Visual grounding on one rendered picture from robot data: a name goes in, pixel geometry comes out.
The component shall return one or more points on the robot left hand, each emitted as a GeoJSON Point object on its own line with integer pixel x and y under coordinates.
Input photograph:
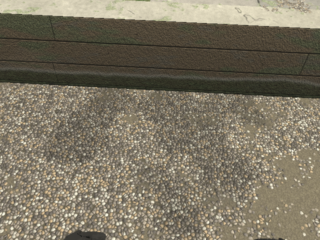
{"type": "Point", "coordinates": [89, 235]}

